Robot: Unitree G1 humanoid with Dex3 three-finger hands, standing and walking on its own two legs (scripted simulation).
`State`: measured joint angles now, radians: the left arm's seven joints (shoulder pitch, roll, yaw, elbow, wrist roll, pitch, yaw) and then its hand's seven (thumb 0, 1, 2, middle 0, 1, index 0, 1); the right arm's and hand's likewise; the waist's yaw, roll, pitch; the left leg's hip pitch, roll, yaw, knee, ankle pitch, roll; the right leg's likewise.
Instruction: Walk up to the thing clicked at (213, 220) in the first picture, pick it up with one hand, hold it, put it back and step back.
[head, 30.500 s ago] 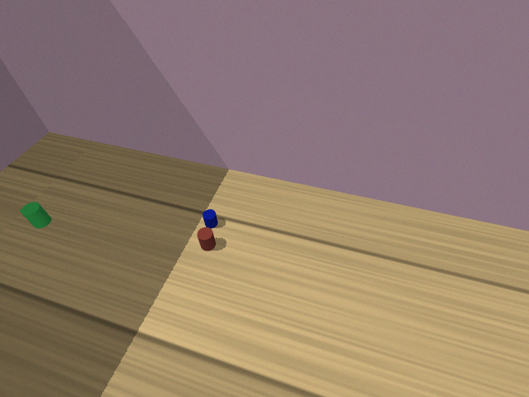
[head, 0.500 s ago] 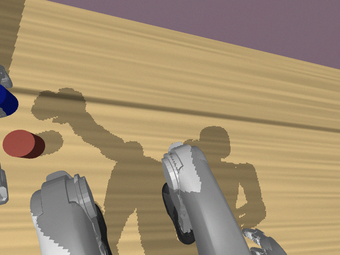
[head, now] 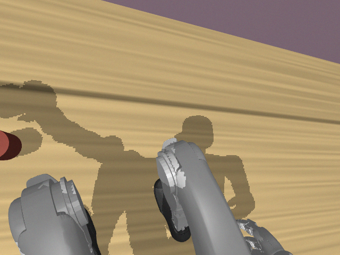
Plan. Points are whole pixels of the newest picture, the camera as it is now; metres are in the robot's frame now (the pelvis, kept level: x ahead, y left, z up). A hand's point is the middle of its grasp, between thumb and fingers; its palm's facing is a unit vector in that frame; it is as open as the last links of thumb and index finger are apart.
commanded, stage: rest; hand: left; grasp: from above
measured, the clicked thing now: out of the picture +0.50 +0.33 -0.23
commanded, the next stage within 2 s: open in 1.42 s
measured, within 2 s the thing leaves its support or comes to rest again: rests again in 0.94 s
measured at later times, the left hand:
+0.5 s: hand out of the picture +0.48 +0.32 -0.22, palm faces -0.43 -0.10 -0.90, open 8.3 cm
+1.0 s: hand out of the picture +0.49 +0.32 -0.23, palm faces -0.43 -0.10 -0.90, open 8.3 cm
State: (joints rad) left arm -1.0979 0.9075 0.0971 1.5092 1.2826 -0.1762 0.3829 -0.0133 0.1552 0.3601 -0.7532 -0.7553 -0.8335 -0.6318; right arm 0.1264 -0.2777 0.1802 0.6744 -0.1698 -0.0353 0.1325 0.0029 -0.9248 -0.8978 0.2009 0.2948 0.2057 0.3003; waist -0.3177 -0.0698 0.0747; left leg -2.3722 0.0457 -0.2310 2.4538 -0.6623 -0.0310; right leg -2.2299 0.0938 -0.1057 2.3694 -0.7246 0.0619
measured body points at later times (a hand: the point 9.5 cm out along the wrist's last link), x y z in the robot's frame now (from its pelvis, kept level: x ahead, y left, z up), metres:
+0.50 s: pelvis +0.00 +0.00 -0.01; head +0.28 +0.11 +0.33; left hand +0.50 +0.32 -0.17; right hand +0.04 -0.26 -0.08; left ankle +0.07 +0.14 -0.28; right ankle +0.10 -0.12 -0.28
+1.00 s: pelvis +0.00 +0.00 -0.01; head +0.28 +0.11 +0.32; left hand +0.51 +0.32 -0.18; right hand +0.05 -0.25 -0.07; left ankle +0.07 +0.14 -0.28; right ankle +0.10 -0.12 -0.28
